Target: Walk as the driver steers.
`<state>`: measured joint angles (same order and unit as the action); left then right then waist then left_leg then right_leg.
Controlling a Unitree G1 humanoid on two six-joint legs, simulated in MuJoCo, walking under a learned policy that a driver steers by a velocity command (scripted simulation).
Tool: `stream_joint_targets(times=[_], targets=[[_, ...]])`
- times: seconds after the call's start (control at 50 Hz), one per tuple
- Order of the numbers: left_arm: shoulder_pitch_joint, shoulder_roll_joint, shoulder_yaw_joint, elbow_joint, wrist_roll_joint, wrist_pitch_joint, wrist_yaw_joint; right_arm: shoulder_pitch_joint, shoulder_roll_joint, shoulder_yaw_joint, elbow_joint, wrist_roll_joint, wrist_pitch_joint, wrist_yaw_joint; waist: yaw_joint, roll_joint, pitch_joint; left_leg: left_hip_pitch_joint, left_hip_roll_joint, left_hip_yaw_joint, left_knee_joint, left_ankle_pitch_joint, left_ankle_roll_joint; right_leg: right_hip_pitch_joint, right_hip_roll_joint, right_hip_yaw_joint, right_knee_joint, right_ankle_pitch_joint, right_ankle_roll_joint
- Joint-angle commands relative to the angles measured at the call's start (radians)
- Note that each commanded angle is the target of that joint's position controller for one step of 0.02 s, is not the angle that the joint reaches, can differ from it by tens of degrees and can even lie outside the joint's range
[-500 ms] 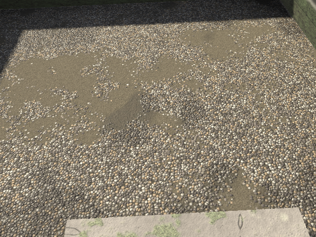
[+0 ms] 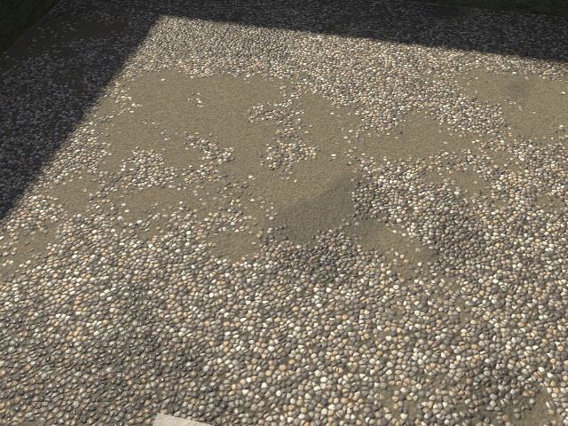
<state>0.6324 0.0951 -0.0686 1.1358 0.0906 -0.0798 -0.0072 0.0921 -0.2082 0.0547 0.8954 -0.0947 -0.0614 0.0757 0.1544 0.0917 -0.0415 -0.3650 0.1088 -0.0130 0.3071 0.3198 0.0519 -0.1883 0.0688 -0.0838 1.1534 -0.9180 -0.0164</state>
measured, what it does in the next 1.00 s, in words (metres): goes down: left foot 0.18 m lower, then right foot 0.18 m lower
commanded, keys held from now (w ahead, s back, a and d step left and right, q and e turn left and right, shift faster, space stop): w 0.98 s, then w+e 0.02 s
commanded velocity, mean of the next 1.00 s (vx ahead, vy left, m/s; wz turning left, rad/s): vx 0.50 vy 0.00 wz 0.00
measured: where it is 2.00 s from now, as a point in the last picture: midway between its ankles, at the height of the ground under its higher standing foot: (352, 325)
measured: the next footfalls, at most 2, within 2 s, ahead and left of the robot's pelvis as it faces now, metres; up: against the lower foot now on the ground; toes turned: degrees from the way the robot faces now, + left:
left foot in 0.02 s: +0.13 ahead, +0.11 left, -0.18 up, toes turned +4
right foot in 0.54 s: +0.44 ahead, -0.13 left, -0.36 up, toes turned -3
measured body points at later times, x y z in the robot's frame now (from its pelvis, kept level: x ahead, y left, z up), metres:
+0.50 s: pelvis +0.29 -0.01 -0.17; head +0.29 -0.02 +0.28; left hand +0.48 +0.19 -0.28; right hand +0.12 -0.17 -0.31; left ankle +0.09 +0.11 -0.79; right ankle +0.43 -0.13 -0.90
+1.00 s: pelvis +0.59 -0.01 -0.34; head +0.60 +0.00 +0.11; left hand +0.43 +0.15 -0.48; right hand +0.81 -0.20 -0.44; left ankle +0.77 +0.13 -1.06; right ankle +0.40 -0.12 -0.97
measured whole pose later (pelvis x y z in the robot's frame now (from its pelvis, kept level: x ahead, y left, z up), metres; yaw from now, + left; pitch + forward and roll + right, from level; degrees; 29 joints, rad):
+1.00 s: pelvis +0.59 -0.01 -0.34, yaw +0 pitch +0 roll -5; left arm 0.62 0.11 -0.06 1.10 0.05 -0.11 0.00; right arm 0.04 -0.23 0.05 0.85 -0.05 -0.05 0.08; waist 0.16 0.07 -0.01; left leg -0.52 0.13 -0.05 0.44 0.35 0.02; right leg -0.14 0.07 -0.09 1.03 -0.89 -0.02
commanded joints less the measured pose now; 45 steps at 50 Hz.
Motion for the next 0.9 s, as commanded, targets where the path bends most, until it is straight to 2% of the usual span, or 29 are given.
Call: stream_joint_targets(times=[0.02,0.04,0.06,0.08,0.1,0.14,0.16,0.18,0.24,0.28,0.3,0.36,0.4,0.46,0.5,0.52,0.54,0.56,0.58,0.62,0.64,0.68,0.72,0.76,0.8,0.82,0.84,0.86,0.9], targets=[[0.054,0.175,0.037,0.025,0.06,0.038,-0.087,0.641,-0.219,-0.107,0.189,0.023,-0.027,-0.013,-0.321,0.036,0.005,0.758,0.037,0.051,-0.014,0.289,0.089,-0.431,-0.103,0.186,0.355,0.74,-0.076],[0.219,0.071,0.044,0.044,-0.002,0.031,-0.123,0.759,-0.317,-0.137,0.208,0.012,-0.006,0.003,-0.276,0.216,-0.263,1.126,0.217,-0.069,0.348,0.793,0.267,-0.657,0.014,0.101,0.859,0.084,-0.009],[0.094,0.134,0.058,-0.061,-0.042,0.009,-0.137,0.77,-0.366,-0.158,0.212,-0.005,0.009,0.016,-0.297,0.124,-0.274,1.157,0.292,-0.218,0.382,0.895,0.346,-0.857,0.014,0.113,1.029,0.054,0.006],[-0.109,0.152,0.057,-0.178,-0.067,-0.011,-0.125,0.673,-0.338,-0.165,0.194,-0.016,0.016,0.015,-0.333,0.042,-0.175,1.088,0.374,-0.335,0.257,0.391,0.393,-1.113,-0.036,0.109,0.99,0.078,0.002],[-0.168,0.159,0.051,-0.206,-0.063,-0.023,-0.091,0.509,-0.198,-0.126,0.153,-0.013,0.019,0.015,-0.272,-0.11,-0.026,0.775,0.376,-0.362,0.147,-0.16,0.33,-1.117,-0.147,0.199,0.777,0.329,-0.041],[-0.209,0.097,0.041,-0.182,-0.002,-0.023,-0.042,0.275,0.046,-0.032,0.092,-0.039,-0.019,-0.011,-0.102,-0.19,0.153,0.132,0.173,-0.114,0.039,-0.26,0.211,-0.711,-0.259,0.259,0.204,0.781,-0.115],[-0.246,0.075,0.044,-0.184,0.022,-0.013,-0.041,0.276,0.03,-0.042,0.09,-0.022,-0.043,-0.028,-0.105,-0.041,0.227,-0.031,0.104,-0.089,0.009,-0.277,0.216,-0.618,-0.246,0.194,0.137,0.834,-0.126],[-0.248,0.102,0.054,-0.162,0.03,-0.003,-0.059,0.299,0.041,-0.03,0.085,0.022,-0.058,-0.041,-0.145,-0.062,0.204,-0.129,0.084,-0.045,-0.03,-0.37,0.245,-0.529,-0.232,0.154,-0.08,1.013,-0.116],[-0.181,0.102,0.042,-0.163,0.027,0.005,-0.088,0.409,-0.074,-0.049,0.139,-0.014,-0.077,-0.032,-0.123,-0.066,0.117,-0.172,0.096,-0.147,0.14,-0.344,0.295,-0.494,-0.185,0.141,0.007,1.102,-0.055],[-0.414,0.134,0.035,-0.245,0.034,-0.004,-0.065,0.575,0.013,-0.018,0.206,0.002,-0.093,-0.064,-0.245,-0.085,0.143,0.249,0.159,-0.265,0.229,-0.431,0.278,-0.915,-0.261,0.254,-0.303,1.297,-0.013],[-0.449,0.149,0.03,-0.241,0.027,-0.007,-0.06,0.57,0.033,-0.006,0.193,0.002,-0.088,-0.075,-0.255,-0.139,0.125,0.178,0.105,-0.213,0.304,-0.518,0.239,-0.815,-0.248,0.241,-0.489,1.505,-0.005],[-0.486,0.177,0.032,-0.294,0.028,0.015,-0.064,0.45,0.012,0.009,0.149,-0.033,-0.068,-0.037,-0.172,-0.055,0.125,-0.341,0.002,-0.118,0.275,-0.709,0.19,-0.266,-0.172,0.112,-0.372,1.511,-0.04],[-0.559,0.224,0.038,-0.332,0.024,0.022,-0.065,0.442,-0.053,-0.007,0.139,-0.009,-0.076,-0.04,-0.191,-0.077,0.171,-0.267,0.029,-0.148,0.336,-0.784,0.18,-0.245,-0.167,0.101,-0.451,1.331,-0.023],[-0.701,0.199,0.024,-0.351,0.014,0.018,-0.067,0.603,-0.081,-0.024,0.197,0.02,-0.038,-0.085,-0.324,-0.067,0.223,0.17,0.088,-0.264,0.478,-0.625,0.169,-0.438,-0.184,0.121,-0.804,1.126,-0.017],[-0.606,0.216,0.041,-0.273,-0.016,0.004,-0.056,0.613,-0.085,-0.037,0.209,0.01,-0.008,-0.077,-0.305,-0.098,0.169,0.202,0.042,-0.218,0.618,-0.529,0.121,-0.219,-0.188,0.104,-0.931,1.233,-0.023],[-0.315,0.24,0.064,-0.174,-0.023,-0.014,-0.047,0.548,-0.104,-0.04,0.201,0.006,0.009,-0.044,-0.167,-0.148,0.124,0.072,-0.008,-0.151,0.857,-0.526,0.085,0.105,-0.177,0.07,-1.014,1.393,-0.037],[0.04,0.345,0.123,-0.09,-0.02,-0.026,-0.047,0.581,-0.096,-0.045,0.214,-0.033,0.012,0.014,-0.021,-0.24,-0.022,-0.198,-0.077,-0.056,1.146,-0.441,0.022,0.589,-0.205,0.022,-0.813,1.585,-0.123],[0.194,0.429,0.149,-0.07,-0.013,-0.008,-0.07,0.747,0.048,-0.031,0.232,-0.002,0.002,0.047,-0.044,-0.424,-0.351,-0.463,-0.179,0.0,1.681,-1.173,-0.05,1.067,-0.406,0.183,-0.42,2.103,-0.36],[0.242,0.436,0.162,-0.052,0.021,0.009,-0.078,0.569,-0.031,-0.047,0.125,0.034,-0.013,0.069,0.024,-0.299,-0.349,-0.701,-0.181,-0.018,1.851,-1.222,-0.059,1.101,-0.463,0.328,-0.431,2.072,-0.401],[0.021,0.359,0.15,-0.086,-0.001,0.015,-0.065,0.295,-0.082,-0.065,-0.005,0.069,-0.037,0.028,0.0,-0.12,-0.036,-0.97,-0.069,-0.015,1.806,-1.027,-0.027,0.66,-0.522,0.462,-0.667,1.154,-0.39],[-0.127,0.231,0.102,-0.122,0.021,0.009,-0.062,0.341,-0.034,-0.056,0.018,0.046,-0.044,0.0,-0.103,-0.015,0.062,-0.818,0.001,-0.107,1.551,-0.768,0.018,0.318,-0.46,0.397,-0.715,0.937,-0.335],[-0.316,0.064,0.042,-0.172,0.029,-0.034,-0.034,0.281,0.049,-0.033,0.022,-0.017,-0.041,-0.023,-0.222,-0.051,0.207,-0.492,0.102,-0.15,1.05,-0.407,0.094,-0.23,-0.319,0.251,-0.833,0.836,-0.276],[-0.279,0.126,0.045,-0.156,-0.039,-0.072,-0.02,0.24,0.012,-0.048,0.038,-0.029,-0.022,-0.003,-0.184,-0.115,0.183,-0.309,0.041,-0.047,0.791,-0.198,0.067,-0.367,-0.271,0.206,-0.876,0.754,-0.311],[-0.179,0.186,0.058,-0.113,-0.002,-0.073,-0.029,0.295,0.019,-0.036,0.032,-0.029,-0.015,0.015,-0.201,-0.131,0.117,-0.272,0.017,-0.044,0.866,-0.135,0.032,-0.381,-0.269,0.238,-0.721,0.854,-0.325],[-0.044,0.134,0.039,-0.067,-0.004,-0.089,0.003,0.108,-0.012,-0.027,-0.027,-0.025,-0.025,0.008,-0.082,-0.081,0.121,-0.658,0.08,-0.151,0.55,0.076,-0.02,0.04,-0.312,0.323,-0.613,0.814,-0.311],[-0.06,0.115,0.027,-0.085,-0.013,-0.083,0.015,0.045,-0.024,-0.017,-0.033,-0.014,-0.032,-0.005,-0.062,-0.033,0.114,-0.563,0.082,-0.136,0.334,0.305,-0.029,-0.02,-0.252,0.262,-0.544,0.71,-0.263],[-0.094,0.125,0.016,-0.105,0.004,-0.072,0.002,0.025,-0.015,-0.016,-0.045,-0.017,-0.024,-0.014,-0.099,-0.101,0.092,-0.272,0.032,-0.051,0.357,0.36,-0.012,-0.271,-0.186,0.217,-0.553,0.633,-0.236],[-0.126,0.128,0.012,-0.111,0.024,-0.065,-0.019,0.042,-0.044,-0.018,-0.057,-0.016,-0.01,-0.012,-0.131,-0.105,0.114,-0.12,0.025,-0.033,0.425,0.342,-0.004,-0.442,-0.19,0.219,-0.554,0.531,-0.238],[-0.107,0.147,0.013,-0.112,0.009,-0.063,-0.034,-0.014,-0.117,-0.033,-0.086,-0.028,0.005,-0.009,-0.125,-0.104,0.188,-0.172,0.019,-0.035,0.423,0.161,-0.01,-0.381,-0.243,0.294,-0.545,0.469,-0.255]])
Keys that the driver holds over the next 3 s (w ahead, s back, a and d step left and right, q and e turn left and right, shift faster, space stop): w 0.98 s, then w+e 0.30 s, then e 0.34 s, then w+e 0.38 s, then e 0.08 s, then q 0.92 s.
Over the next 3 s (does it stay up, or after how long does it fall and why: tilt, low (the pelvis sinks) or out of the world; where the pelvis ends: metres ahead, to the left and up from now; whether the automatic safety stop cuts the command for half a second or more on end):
stays up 1.16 -0.06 -0.41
